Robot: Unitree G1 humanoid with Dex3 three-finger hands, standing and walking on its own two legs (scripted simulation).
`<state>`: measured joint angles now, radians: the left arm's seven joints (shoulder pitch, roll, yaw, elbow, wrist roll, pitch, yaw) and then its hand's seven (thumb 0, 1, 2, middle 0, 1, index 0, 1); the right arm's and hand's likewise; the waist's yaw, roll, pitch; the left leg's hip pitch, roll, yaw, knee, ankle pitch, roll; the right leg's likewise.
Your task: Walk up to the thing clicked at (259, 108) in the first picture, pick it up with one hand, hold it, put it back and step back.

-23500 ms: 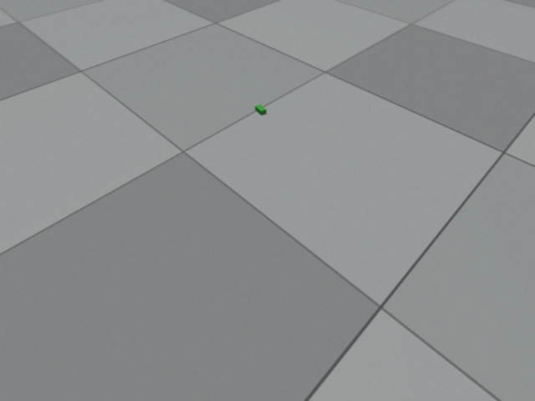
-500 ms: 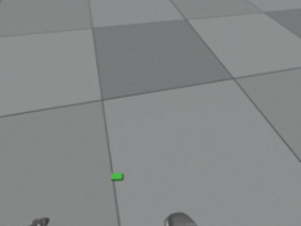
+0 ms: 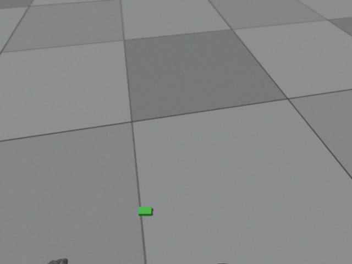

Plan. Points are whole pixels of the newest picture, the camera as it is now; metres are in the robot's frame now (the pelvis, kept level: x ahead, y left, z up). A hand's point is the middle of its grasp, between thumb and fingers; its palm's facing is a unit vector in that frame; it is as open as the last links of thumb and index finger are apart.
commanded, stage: walk up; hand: left
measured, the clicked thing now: (145, 211) +0.51 +0.19 -0.74
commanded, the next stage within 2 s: none
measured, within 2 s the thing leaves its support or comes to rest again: neither
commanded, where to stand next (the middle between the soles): +0.11 -0.02 m, yaw -3 degrees
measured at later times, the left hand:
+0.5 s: hand out of the picture +0.10 +0.24 -0.13, palm faces +0.00 -0.94 -0.33, open 7.4 cm
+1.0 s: hand out of the picture +0.12 +0.23 -0.12, palm faces -0.01 -0.91 -0.41, open 7.4 cm
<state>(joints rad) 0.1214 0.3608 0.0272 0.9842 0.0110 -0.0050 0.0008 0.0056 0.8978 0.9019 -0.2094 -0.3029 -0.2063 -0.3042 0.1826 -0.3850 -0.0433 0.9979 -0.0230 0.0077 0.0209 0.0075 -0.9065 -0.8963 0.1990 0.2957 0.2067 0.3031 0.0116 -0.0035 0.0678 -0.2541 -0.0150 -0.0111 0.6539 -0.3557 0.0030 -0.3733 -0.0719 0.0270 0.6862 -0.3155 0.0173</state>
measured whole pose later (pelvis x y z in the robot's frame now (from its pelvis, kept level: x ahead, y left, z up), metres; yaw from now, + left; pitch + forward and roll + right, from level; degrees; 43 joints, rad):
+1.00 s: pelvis +0.07 -0.04 +0.02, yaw -1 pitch -3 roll +0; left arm 0.23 0.36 0.04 1.01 0.02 -0.06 0.00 0.00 0.90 0.90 -0.21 -0.30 -0.20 -0.30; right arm 0.24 -0.41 -0.05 1.02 -0.02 0.02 0.02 0.01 -0.91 -0.90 0.20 0.30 0.21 0.30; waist 0.01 0.05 0.11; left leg -0.34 -0.01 -0.07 0.90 -0.46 0.02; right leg -0.15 0.01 -0.04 0.45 -0.25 -0.03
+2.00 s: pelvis +0.06 +0.01 +0.02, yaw +0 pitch -4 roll +0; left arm 0.32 0.43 0.05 0.89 0.00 -0.02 -0.02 0.01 0.90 0.90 -0.21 -0.30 -0.20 -0.30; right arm 0.31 -0.38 -0.05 0.84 -0.01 -0.06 0.03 0.01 -0.90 -0.90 0.20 0.30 0.21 0.30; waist 0.00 -0.04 0.08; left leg -0.11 -0.04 0.03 0.44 -0.28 0.05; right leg -0.42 -0.03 0.06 0.93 -0.38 -0.02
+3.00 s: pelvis +0.00 -0.05 +0.01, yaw -1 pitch -4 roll +0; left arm 0.25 0.39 0.02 0.95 0.00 -0.04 0.00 0.01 0.90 0.90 -0.20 -0.30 -0.20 -0.30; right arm 0.26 -0.40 -0.05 0.89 0.01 0.01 0.01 0.01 -0.91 -0.90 0.20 0.30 0.21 0.30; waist 0.00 0.04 0.08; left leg -0.24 0.02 -0.02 0.65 -0.44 0.05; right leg -0.21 0.00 -0.03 0.54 -0.28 -0.02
